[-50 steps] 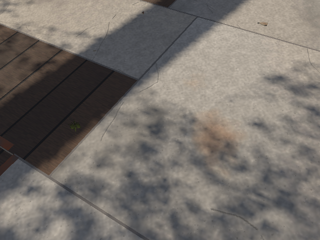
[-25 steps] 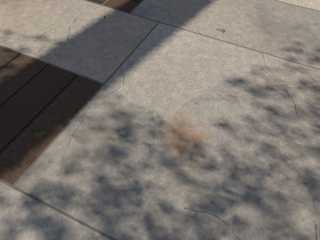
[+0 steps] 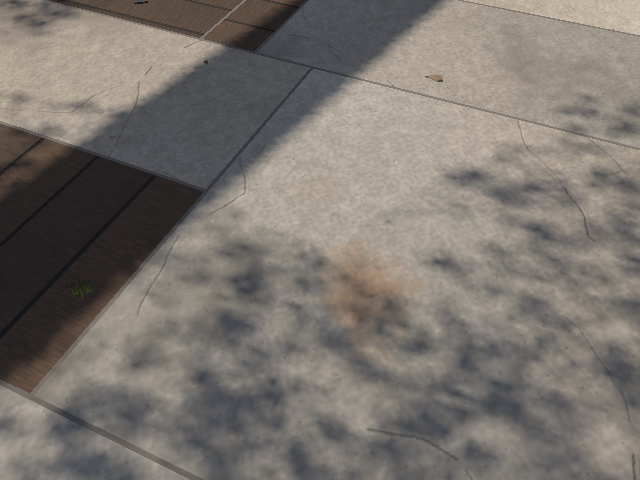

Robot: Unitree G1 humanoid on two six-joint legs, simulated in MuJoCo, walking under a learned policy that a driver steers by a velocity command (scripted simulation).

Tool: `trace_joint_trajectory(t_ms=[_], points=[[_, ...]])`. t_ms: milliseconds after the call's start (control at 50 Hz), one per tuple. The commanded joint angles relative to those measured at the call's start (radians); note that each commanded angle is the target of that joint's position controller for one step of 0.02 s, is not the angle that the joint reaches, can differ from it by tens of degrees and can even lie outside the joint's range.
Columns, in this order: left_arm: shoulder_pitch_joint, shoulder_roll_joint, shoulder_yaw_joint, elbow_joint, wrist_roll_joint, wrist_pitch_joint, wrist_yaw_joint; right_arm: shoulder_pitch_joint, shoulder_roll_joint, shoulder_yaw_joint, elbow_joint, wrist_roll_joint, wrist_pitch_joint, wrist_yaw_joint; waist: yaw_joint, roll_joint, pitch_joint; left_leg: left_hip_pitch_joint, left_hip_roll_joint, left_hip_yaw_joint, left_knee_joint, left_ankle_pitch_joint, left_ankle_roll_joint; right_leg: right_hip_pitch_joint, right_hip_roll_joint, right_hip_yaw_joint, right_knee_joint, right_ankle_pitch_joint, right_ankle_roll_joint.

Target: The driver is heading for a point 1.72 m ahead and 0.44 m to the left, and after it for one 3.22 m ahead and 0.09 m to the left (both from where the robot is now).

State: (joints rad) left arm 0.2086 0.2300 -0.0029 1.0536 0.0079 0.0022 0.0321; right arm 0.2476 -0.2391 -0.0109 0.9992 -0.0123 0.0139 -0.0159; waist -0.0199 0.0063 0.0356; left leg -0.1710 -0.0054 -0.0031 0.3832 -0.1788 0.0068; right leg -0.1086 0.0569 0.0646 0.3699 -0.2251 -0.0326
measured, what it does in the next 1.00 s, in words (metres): walks ahead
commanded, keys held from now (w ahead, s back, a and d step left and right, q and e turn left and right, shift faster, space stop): no key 0.46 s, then w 0.54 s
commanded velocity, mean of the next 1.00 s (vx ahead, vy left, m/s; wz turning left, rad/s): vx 0.16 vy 0.00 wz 0.00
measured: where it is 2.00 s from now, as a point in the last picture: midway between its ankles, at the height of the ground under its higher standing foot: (319, 382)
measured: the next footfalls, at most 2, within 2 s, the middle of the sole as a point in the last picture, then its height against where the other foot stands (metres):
right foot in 1.18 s outside the picture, level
left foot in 1.74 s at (272, 382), level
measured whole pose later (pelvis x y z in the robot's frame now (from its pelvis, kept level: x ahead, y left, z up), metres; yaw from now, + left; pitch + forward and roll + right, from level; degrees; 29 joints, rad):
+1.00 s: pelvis +0.16 +0.05 +0.00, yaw +0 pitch +1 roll -1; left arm 0.15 0.22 0.04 1.01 0.03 -0.05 -0.03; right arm 0.51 -0.15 -0.01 1.12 -0.02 -0.09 -0.01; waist -0.03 -0.03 0.01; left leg 0.05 -0.06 0.04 0.23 -0.30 0.08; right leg -0.59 -0.04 -0.05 0.98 -0.20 -0.06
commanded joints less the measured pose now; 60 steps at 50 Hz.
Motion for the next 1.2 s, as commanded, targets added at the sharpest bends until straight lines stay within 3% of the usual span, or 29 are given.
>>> trace_joint_trajectory(t_ms=[20,460,480,540,580,620,640,680,700,720,740,760,780,800,820,840,880,940,1040,1080,1120,1160,1180,1200], points=[[0.020,0.105,0.016,-0.004,-0.001,-0.009,0.004,0.016,-0.092,-0.013,-0.007,0.000,-0.009,-0.005,0.004,-0.005,0.010,0.021,0.087,-0.092,-0.055,0.040,0.025,-0.072,-0.118,0.107,-0.086,0.072,-0.032],[0.105,0.040,0.000,0.093,-0.001,-0.010,0.013,0.066,-0.033,0.007,0.108,0.001,-0.012,-0.020,0.009,-0.002,0.026,0.009,0.089,-0.090,-0.040,0.065,0.030,-0.075,-0.112,0.085,-0.063,0.115,-0.027],[0.118,0.034,-0.001,0.097,0.001,-0.010,0.013,0.074,-0.028,0.008,0.113,0.000,-0.011,-0.019,0.011,-0.003,0.005,0.017,0.079,-0.086,-0.044,-0.014,0.031,-0.070,-0.105,0.083,-0.074,0.030,-0.030],[0.136,0.075,0.021,0.086,0.006,0.003,0.009,0.064,-0.050,-0.008,0.096,-0.009,-0.001,-0.013,0.020,-0.032,0.065,-0.083,0.020,-0.063,0.029,-0.399,0.066,-0.145,-0.083,0.115,-0.063,-0.417,-0.084],[0.180,0.074,0.028,0.081,0.007,0.003,0.006,0.030,-0.022,-0.005,0.068,-0.015,-0.004,-0.004,0.045,-0.068,0.141,-0.212,0.000,-0.055,0.107,-0.453,0.075,-0.151,-0.136,0.217,-0.103,-0.569,-0.131],[0.244,0.106,0.047,0.094,0.009,-0.006,0.007,-0.010,0.020,0.002,0.034,-0.027,-0.025,0.006,0.068,-0.161,0.144,-0.314,-0.024,0.041,0.266,-0.271,0.061,-0.052,-0.265,0.391,-0.200,-0.591,-0.197],[0.245,0.111,0.055,0.091,0.011,-0.012,0.005,-0.033,0.005,-0.002,0.017,-0.031,-0.038,0.009,0.072,-0.157,0.148,-0.329,0.001,0.044,0.311,-0.231,0.062,-0.052,-0.306,0.430,-0.223,-0.546,-0.220],[0.216,0.116,0.063,0.075,0.014,-0.025,0.000,-0.026,-0.015,-0.012,-0.003,-0.021,-0.060,0.020,0.046,-0.131,0.132,-0.291,0.017,0.038,0.291,-0.261,0.073,-0.065,-0.303,0.394,-0.209,-0.458,-0.219],[0.184,0.117,0.066,0.066,0.009,-0.030,-0.002,0.022,-0.004,-0.012,0.003,-0.014,-0.069,0.024,0.010,-0.136,0.136,-0.196,0.015,0.050,0.205,-0.235,0.082,-0.125,-0.282,0.348,-0.177,-0.424,-0.203],[0.132,0.101,0.065,0.050,0.001,-0.034,-0.004,0.113,0.009,-0.015,0.033,-0.004,-0.077,0.023,-0.042,-0.117,0.132,-0.017,-0.012,0.071,0.099,-0.181,0.087,-0.234,-0.229,0.274,-0.125,-0.375,-0.171],[0.090,0.076,0.061,0.028,0.001,-0.042,-0.005,0.230,-0.003,-0.025,0.076,-0.001,-0.083,0.018,-0.089,-0.058,0.115,0.183,-0.011,0.029,0.028,-0.158,0.088,-0.359,-0.165,0.194,-0.020,-0.309,-0.135],[0.046,0.009,0.042,-0.008,-0.002,-0.056,-0.014,0.365,-0.088,-0.048,0.104,-0.013,-0.092,0.007,-0.142,0.155,0.070,0.338,0.184,-0.280,-0.142,-0.347,0.126,-0.505,-0.040,0.024,0.279,-0.231,-0.083],[0.038,0.010,0.042,-0.046,0.016,-0.067,-0.023,0.486,-0.181,-0.075,0.144,-0.003,-0.082,0.009,-0.146,0.304,0.043,0.393,0.371,-0.618,-0.257,-0.471,0.208,-0.647,0.024,-0.088,0.531,-0.309,-0.062],[0.016,0.067,0.055,-0.046,0.042,-0.068,-0.031,0.399,-0.113,-0.061,0.125,-0.007,-0.076,0.007,-0.085,0.127,0.112,0.303,0.378,-0.597,-0.241,-0.472,0.216,-0.676,-0.046,-0.045,0.679,-0.268,-0.071],[0.018,0.036,0.050,-0.040,0.038,-0.074,-0.042,0.307,-0.081,-0.051,0.088,-0.011,-0.082,0.011,-0.046,0.048,0.143,0.231,0.342,-0.511,-0.242,-0.396,0.206,-0.670,-0.083,-0.030,0.723,-0.172,-0.073],[0.031,0.015,0.045,-0.033,0.027,-0.081,-0.051,0.246,-0.067,-0.046,0.065,-0.013,-0.091,0.013,-0.016,0.029,0.134,0.199,0.299,-0.419,-0.255,-0.284,0.189,-0.638,-0.108,-0.030,0.725,-0.094,-0.066],[0.029,0.022,0.051,-0.034,0.032,-0.076,-0.062,0.229,-0.032,-0.032,0.064,-0.008,-0.106,0.010,0.007,0.044,0.105,0.196,0.236,-0.273,-0.260,-0.049,0.165,-0.605,-0.123,-0.060,0.698,-0.016,-0.044],[-0.020,0.015,0.053,-0.061,0.030,-0.058,-0.064,0.316,-0.016,-0.019,0.101,-0.003,-0.116,0.006,0.006,0.074,0.072,0.245,0.200,-0.145,-0.208,0.354,0.156,-0.634,-0.102,-0.119,0.681,0.019,-0.023],[-0.257,-0.022,0.028,-0.163,0.014,-0.051,-0.066,0.332,-0.018,-0.005,0.107,-0.006,-0.118,-0.003,-0.025,0.095,0.121,0.155,0.158,-0.052,-0.227,0.523,0.148,-0.540,-0.057,-0.201,0.372,0.115,-0.018],[-0.279,-0.011,0.026,-0.182,0.008,-0.049,-0.062,0.337,-0.038,-0.007,0.113,-0.007,-0.121,-0.006,-0.022,0.113,0.116,0.154,0.175,-0.041,-0.219,0.627,0.146,-0.442,-0.032,-0.225,0.275,0.129,-0.043],[-0.206,0.025,0.039,-0.173,0.007,-0.052,-0.050,0.311,-0.060,-0.011,0.112,-0.005,-0.126,-0.008,0.027,0.116,0.067,0.191,0.195,-0.022,-0.118,0.875,0.134,-0.315,0.003,-0.224,0.237,0.118,-0.084],[0.032,0.073,0.066,-0.101,0.005,-0.065,-0.035,0.273,-0.083,-0.018,0.105,-0.004,-0.122,-0.011,0.131,0.110,-0.058,0.214,0.195,-0.007,0.151,0.983,0.120,-0.084,0.033,-0.200,0.177,0.112,-0.126],[0.173,0.102,0.082,-0.058,0.015,-0.072,-0.026,0.256,-0.086,-0.019,0.098,0.001,-0.119,-0.008,0.194,0.093,-0.123,0.113,0.167,0.011,0.353,0.825,0.112,0.107,-0.013,-0.153,0.120,0.113,-0.149],[0.309,0.191,0.106,-0.037,0.040,-0.075,-0.019,0.281,-0.031,-0.008,0.071,0.000,-0.118,-0.001,0.210,-0.037,-0.235,-0.065,0.099,0.051,0.674,0.371,0.107,0.304,-0.264,0.135,0.102,-0.063,-0.195]])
